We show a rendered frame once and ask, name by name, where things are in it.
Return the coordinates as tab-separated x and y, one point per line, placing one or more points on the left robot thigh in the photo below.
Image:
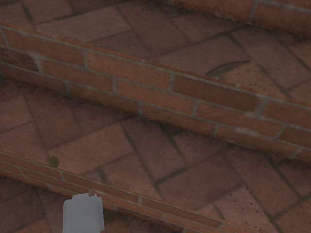
83	214

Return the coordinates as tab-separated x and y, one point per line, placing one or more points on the robot left shin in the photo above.
64	204

